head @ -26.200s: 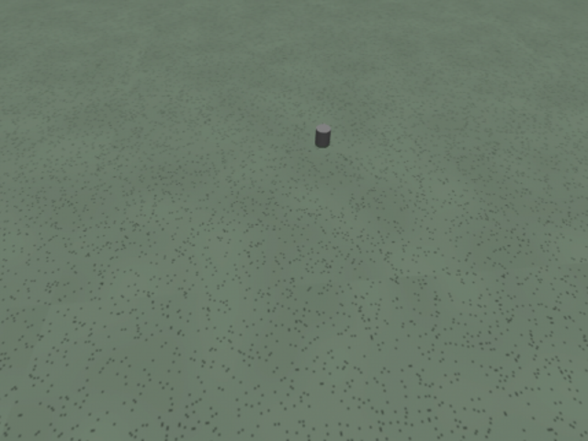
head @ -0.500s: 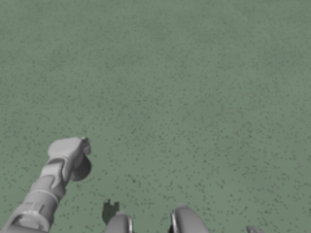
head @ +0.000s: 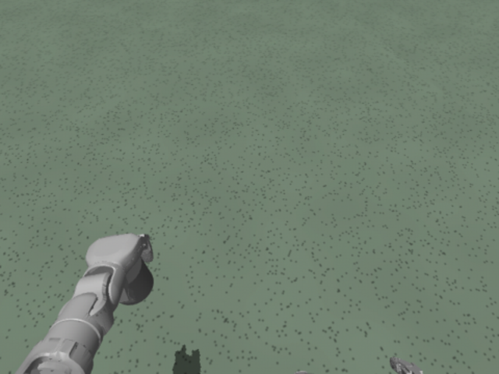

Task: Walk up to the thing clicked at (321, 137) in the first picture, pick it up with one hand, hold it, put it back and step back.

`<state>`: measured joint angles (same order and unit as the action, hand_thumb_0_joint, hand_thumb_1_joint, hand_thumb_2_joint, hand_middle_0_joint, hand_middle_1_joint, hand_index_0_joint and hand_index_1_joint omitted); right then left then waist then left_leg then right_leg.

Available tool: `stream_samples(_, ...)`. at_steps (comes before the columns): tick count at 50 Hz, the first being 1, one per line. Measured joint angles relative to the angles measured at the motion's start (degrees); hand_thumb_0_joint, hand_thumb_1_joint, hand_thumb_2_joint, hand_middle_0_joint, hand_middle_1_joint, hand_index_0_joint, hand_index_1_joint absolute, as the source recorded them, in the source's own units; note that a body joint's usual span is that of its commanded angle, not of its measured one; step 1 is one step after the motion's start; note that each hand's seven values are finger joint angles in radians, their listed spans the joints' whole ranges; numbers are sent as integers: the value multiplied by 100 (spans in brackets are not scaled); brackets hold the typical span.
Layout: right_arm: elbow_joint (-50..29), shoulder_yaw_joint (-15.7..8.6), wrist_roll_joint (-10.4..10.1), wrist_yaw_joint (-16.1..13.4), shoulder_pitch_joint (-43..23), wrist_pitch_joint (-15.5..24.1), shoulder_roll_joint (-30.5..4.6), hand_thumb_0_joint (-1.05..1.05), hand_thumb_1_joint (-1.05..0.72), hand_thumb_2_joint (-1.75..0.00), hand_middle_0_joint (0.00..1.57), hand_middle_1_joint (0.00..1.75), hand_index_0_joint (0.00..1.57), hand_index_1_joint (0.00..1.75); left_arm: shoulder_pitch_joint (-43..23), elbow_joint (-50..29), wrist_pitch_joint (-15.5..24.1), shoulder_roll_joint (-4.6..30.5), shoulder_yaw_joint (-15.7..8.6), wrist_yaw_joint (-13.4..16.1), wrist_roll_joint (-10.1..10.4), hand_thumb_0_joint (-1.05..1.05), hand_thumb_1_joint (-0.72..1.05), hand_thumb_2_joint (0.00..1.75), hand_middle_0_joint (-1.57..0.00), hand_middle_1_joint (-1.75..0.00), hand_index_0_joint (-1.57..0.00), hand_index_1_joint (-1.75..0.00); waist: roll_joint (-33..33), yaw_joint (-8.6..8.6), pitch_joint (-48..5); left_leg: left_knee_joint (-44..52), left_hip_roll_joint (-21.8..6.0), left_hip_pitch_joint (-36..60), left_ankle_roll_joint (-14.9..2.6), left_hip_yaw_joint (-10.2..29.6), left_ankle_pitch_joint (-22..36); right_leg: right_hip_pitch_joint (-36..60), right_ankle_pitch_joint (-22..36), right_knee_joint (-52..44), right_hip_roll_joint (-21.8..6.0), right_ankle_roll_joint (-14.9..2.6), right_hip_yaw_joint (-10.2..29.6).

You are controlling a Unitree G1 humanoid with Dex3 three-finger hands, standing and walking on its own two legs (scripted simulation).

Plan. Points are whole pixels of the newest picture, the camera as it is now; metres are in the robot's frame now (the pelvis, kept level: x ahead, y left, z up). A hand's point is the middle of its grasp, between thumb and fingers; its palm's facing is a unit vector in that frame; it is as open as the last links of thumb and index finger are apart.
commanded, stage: hold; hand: left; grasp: from above
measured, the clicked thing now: (127, 268) +0.35 +0.23 -0.12
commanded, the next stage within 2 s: crouch in 1.78 s
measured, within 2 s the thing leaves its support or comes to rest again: neither
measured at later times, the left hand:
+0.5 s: hand (114, 275) +0.30 +0.22 -0.04, palm faces -0.47 -0.05 -0.88, open 9.4 cm
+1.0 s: hand (111, 292) +0.27 +0.22 -0.02, palm faces -0.46 -0.05 -0.88, open 9.4 cm
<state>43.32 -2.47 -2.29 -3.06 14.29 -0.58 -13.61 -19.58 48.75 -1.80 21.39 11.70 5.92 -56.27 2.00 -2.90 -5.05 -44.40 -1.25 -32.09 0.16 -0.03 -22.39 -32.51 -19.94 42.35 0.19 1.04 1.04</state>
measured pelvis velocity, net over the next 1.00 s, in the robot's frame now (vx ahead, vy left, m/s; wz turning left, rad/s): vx -0.02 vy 0.00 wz -0.01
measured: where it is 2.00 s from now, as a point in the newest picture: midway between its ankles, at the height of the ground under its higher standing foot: outside the picture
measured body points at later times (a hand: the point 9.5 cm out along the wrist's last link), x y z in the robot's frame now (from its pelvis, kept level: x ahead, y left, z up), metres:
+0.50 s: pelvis +0.00 +0.00 +0.02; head +0.02 -0.01 +0.47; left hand +0.32 +0.22 +0.01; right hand +0.11 -0.26 -0.11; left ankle -0.01 +0.12 -0.71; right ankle +0.01 -0.13 -0.71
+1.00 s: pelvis -0.02 +0.00 +0.02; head -0.02 -0.02 +0.47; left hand +0.29 +0.22 +0.03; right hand +0.11 -0.27 -0.09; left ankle -0.01 +0.12 -0.71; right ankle +0.01 -0.13 -0.71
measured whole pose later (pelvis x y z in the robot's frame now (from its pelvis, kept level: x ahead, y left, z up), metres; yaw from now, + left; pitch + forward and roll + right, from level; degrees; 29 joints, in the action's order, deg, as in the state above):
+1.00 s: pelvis -0.02 +0.00 +0.02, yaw +0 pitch +1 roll +0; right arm 40.5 -1.7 -3.0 -3.2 11.8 -2.6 -14.9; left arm -14.7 40.3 0.4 22.7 12.9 -0.5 -56.5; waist 2.6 -0.5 -1.4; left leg -32.0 -0.9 -18.3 0.3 -0.9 -15.2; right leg -19.6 -13.4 31.5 -0.2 0.9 1.8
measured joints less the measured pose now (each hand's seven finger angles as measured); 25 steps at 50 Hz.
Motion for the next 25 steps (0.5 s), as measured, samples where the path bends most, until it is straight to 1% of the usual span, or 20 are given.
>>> stream_samples(3, -15, -6, 2, 11, -10, -32, 2, 1, -90, -89, 20, 30, 20, 30, 63, -82, 53, 24, 29, -50, -81, 0, 2, 58, -43, -85, -66, -83, -3, 26, 12, 119, 11, 155, -10, -10, 19, 155, 19, -119, -11, 9, 8)
stream_samples(10, -42, -37, -6, 65, -9, -87, -25, 1, -90, -89, 20, 30, 20, 30, 113, -191, 50, 31, 47, -89, -131, 0, 1, 58, -43, -84, -66, -82, -15, 81, 13, 369, 32, 474, -29, -26, 82, 473, 81, -367, -34, 28, 21)
stream_samples(14, -73, -60, -9, 90, -10, -117, -53, 1, -90, -89, 20, 30, 20, 30, 115, -235, 26, 41, 54, -154, -131, 0, 1, 58, -44, -84, -67, -82, -7, 94, 20, 479, 36, 616, -34, -35, 124, 615, 127, -482, -39, 33, 29)
stream_samples(18, -141, -69, -22, 100, -10, -168, -84, 1, -90, -89, 20, 30, 20, 30, 186, -362, 24, 71, 66, -295, -111, 0, 0, 59, -44, -84, -68, -81, 11, 108, 45, 586, 34, 747, -39, -60, 176, 737, 187, -587, -37, 37, 53)
stream_samples(25, -233, -39, -46, 82, -18, -220, -109, 1, -91, -89, 20, 30, 20, 30, 337, -608, 46, 78, 105, -461, -86, 1, -1, 59, -46, -83, -69, -80, 38, 165, 136, 772, 39, 942, -41, -85, 298, 913, 303, -749, -41, 35, 78)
